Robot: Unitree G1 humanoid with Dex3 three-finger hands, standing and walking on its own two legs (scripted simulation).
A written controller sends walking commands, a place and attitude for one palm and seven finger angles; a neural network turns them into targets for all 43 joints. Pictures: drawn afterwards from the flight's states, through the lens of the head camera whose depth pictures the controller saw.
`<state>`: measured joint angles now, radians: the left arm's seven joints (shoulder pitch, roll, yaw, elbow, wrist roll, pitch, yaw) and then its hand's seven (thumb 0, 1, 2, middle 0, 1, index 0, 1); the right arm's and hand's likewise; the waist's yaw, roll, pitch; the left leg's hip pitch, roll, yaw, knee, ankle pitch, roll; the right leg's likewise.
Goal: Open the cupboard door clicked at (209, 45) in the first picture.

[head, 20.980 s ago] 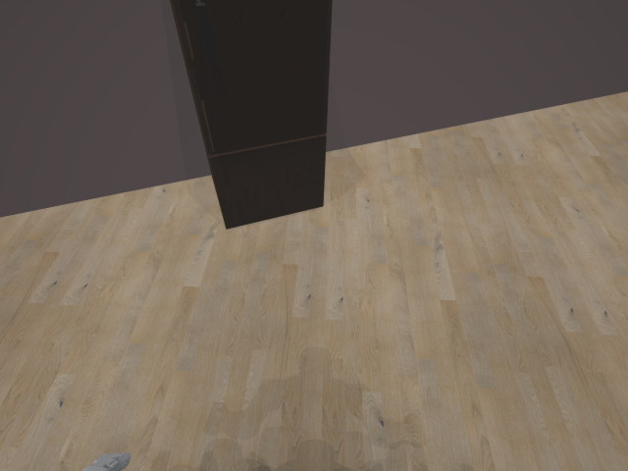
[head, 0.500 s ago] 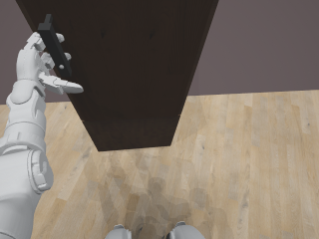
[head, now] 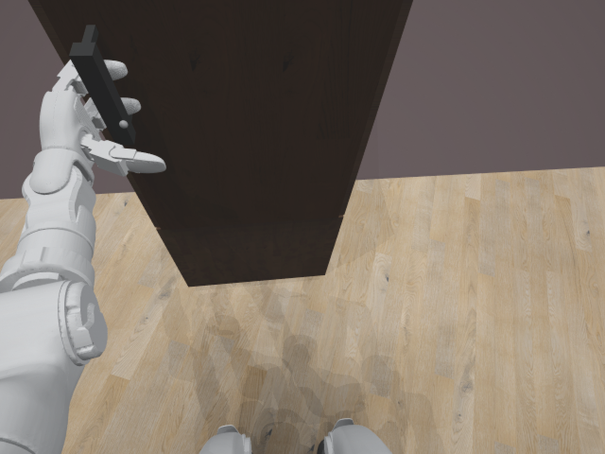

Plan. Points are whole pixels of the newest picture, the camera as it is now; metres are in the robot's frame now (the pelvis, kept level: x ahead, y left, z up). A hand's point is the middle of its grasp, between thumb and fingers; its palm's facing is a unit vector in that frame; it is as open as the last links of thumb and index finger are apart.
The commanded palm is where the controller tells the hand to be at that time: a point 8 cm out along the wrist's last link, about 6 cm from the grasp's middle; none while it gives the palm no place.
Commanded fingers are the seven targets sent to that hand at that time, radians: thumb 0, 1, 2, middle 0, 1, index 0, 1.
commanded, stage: close the thumb around the handle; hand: left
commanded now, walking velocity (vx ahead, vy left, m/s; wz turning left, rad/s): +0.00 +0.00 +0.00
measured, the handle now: (109, 88) +0.57 +0.22 +0.11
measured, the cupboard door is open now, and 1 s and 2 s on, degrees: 0 3 43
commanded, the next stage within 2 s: pull the door open along its arc in 0.64 s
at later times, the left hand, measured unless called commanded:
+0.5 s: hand (123, 122) +0.52 +0.19 +0.11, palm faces +0.04 -1.00 -0.01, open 6.5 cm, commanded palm +0.49 +0.23 +0.11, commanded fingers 0.00 0.90 0.90 -0.40 -1.35 -0.40 -1.35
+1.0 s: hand (123, 131) +0.50 +0.19 +0.11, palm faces +0.03 -1.00 +0.00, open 5.9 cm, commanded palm +0.45 +0.24 +0.11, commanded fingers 0.00 0.90 0.90 -0.40 -1.35 -0.40 -1.35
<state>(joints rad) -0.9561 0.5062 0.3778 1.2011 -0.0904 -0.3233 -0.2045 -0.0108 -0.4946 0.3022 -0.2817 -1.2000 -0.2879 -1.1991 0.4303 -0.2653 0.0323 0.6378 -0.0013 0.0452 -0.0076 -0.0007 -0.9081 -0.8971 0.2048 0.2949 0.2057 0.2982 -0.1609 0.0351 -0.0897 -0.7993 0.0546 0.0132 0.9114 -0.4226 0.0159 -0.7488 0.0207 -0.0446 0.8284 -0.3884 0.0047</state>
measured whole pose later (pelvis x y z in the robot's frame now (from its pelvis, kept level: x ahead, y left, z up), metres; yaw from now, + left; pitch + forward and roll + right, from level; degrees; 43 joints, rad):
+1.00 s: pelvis +0.01 +0.00 +0.01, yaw -1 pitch +17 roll -2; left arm -0.81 0.47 0.40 1.07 -0.12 -0.31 -0.24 0.01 0.70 0.76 -0.34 -1.35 -0.35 -1.35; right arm 0.43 -0.27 0.02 0.60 0.01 0.07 -0.01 0.00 -0.91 -0.90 0.20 0.29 0.21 0.30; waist -0.15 0.04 -0.11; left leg -0.75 0.06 0.04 0.87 -0.43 0.01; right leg -0.71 0.03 -0.02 0.80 -0.39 0.01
